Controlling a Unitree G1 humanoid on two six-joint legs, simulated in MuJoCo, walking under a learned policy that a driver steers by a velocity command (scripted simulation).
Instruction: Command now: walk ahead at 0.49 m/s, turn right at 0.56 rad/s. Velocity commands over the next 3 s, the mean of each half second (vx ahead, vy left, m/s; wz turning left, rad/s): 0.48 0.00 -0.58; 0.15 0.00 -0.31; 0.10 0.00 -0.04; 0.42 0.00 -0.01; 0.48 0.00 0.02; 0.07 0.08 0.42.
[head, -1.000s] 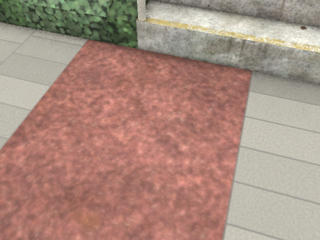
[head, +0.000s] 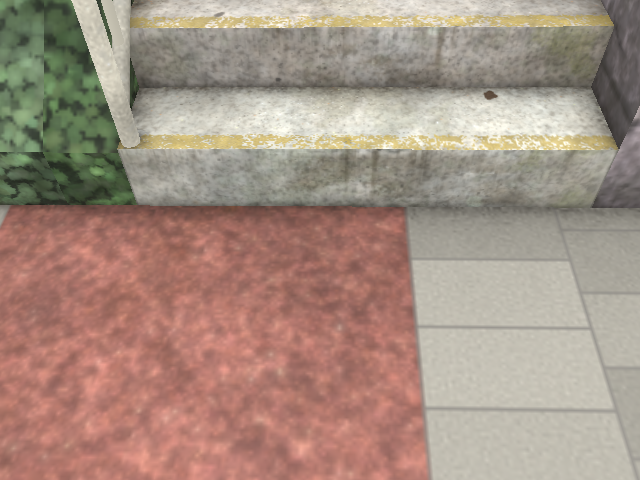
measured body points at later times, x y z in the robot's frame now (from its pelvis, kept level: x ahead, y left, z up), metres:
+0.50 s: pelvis +0.27 +0.05 +0.00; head +0.29 +0.05 +0.45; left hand +0.49 +0.26 -0.10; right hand +0.25 -0.24 -0.11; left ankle +0.29 +0.15 -0.74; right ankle +0.29 -0.13 -0.66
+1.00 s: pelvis +0.38 -0.03 -0.01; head +0.41 -0.05 +0.44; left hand +0.64 +0.13 -0.11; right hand +0.39 -0.33 -0.13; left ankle +0.46 +0.11 -0.72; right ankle +0.42 -0.15 -0.74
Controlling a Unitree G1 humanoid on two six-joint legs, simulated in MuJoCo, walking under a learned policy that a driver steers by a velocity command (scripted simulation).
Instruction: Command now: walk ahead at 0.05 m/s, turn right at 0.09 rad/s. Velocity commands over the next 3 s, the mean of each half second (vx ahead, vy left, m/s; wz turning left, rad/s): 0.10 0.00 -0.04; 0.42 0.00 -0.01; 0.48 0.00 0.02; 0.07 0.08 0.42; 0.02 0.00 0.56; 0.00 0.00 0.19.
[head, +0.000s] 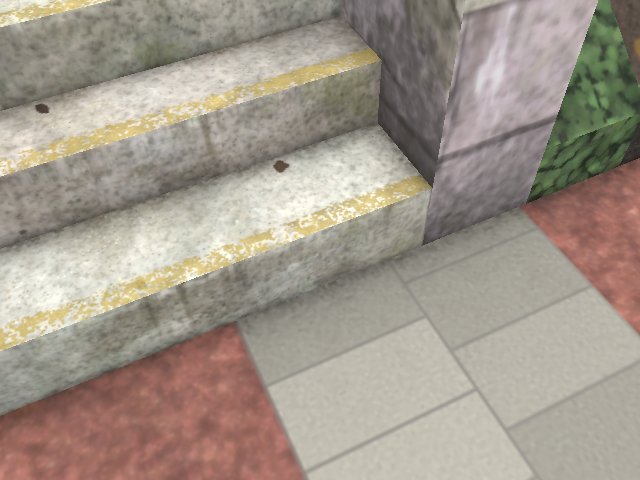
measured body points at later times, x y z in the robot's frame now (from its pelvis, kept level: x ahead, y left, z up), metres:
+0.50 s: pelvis +0.07 +0.01 +0.00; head +0.08 +0.00 +0.45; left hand +0.16 +0.28 -0.12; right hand +0.11 -0.25 -0.14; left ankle +0.02 +0.15 -0.73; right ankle +0.09 -0.09 -0.73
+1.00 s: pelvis +0.29 +0.05 -0.01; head +0.32 +0.06 +0.44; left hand +0.23 +0.30 -0.16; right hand +0.49 -0.19 -0.10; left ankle +0.40 +0.13 -0.73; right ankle +0.10 -0.08 -0.70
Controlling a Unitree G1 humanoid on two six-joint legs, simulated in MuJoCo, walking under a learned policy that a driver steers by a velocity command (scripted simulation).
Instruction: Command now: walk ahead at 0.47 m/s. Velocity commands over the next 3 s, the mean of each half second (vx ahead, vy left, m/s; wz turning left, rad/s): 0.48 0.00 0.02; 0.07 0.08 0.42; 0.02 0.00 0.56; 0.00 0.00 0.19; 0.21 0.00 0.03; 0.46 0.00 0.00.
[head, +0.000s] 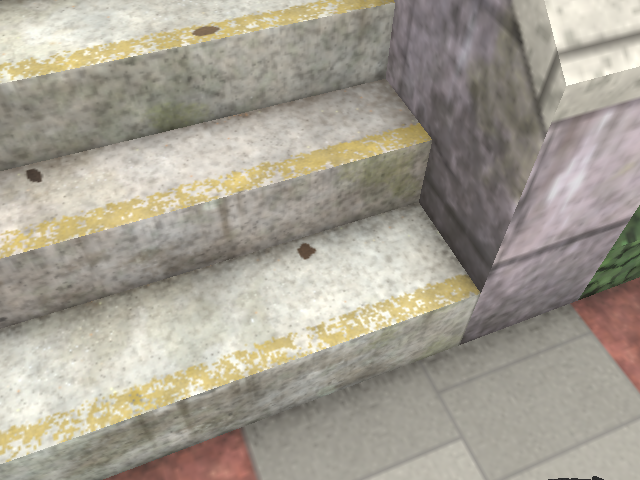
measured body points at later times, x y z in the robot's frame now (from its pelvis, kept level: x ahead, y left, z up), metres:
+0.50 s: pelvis +0.25 -0.01 +0.01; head +0.28 -0.01 +0.46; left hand +0.46 +0.21 -0.10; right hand +0.19 -0.25 -0.14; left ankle +0.11 +0.08 -0.72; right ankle +0.38 -0.10 -0.72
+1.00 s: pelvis +0.29 +0.00 +0.02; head +0.31 +0.01 +0.47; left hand +0.35 +0.32 -0.10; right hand +0.50 -0.23 -0.09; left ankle +0.26 +0.12 -0.71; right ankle +0.38 -0.10 -0.72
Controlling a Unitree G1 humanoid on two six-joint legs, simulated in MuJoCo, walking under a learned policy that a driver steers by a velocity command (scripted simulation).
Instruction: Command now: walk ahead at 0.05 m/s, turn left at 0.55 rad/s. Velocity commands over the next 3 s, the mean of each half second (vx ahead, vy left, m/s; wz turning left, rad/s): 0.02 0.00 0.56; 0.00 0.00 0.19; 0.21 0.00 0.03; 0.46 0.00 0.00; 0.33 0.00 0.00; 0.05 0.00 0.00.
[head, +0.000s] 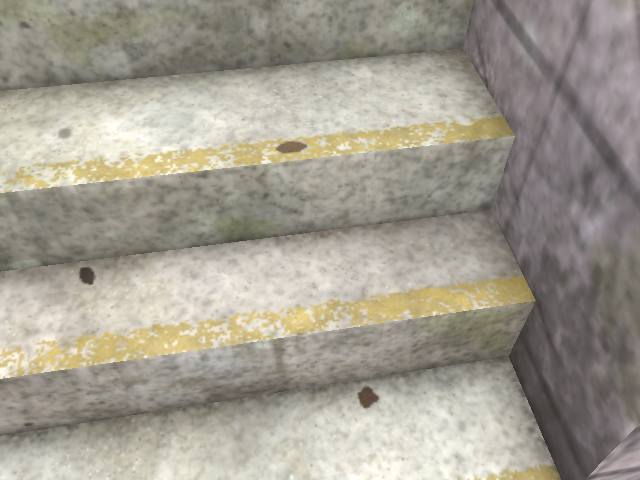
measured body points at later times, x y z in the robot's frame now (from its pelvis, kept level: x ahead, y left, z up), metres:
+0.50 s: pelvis -0.01 -0.01 +0.00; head +0.03 -0.01 +0.45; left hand +0.05 +0.31 -0.10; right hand +0.25 -0.22 -0.09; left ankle -0.01 +0.12 -0.73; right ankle +0.02 -0.11 -0.74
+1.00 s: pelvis -0.03 +0.01 +0.00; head -0.03 +0.02 +0.45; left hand -0.03 +0.29 -0.12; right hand +0.20 -0.16 -0.10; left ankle -0.09 +0.11 -0.74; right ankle +0.03 -0.11 -0.74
